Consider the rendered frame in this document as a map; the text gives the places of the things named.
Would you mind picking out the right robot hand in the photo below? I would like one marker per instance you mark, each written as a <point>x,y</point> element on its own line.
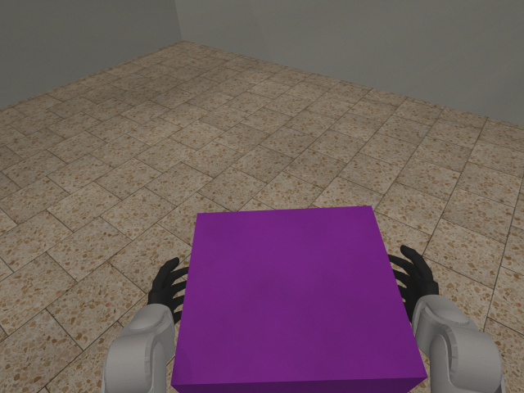
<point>418,280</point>

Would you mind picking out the robot right forearm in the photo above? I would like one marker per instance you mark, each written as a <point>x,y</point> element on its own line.
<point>462,359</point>

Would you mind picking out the robot left forearm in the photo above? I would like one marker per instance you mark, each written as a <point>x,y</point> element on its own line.
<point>136,361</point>

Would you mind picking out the left robot hand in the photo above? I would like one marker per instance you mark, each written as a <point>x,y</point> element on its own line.
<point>162,292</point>

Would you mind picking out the carton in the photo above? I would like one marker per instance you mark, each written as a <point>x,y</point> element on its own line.
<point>293,301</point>

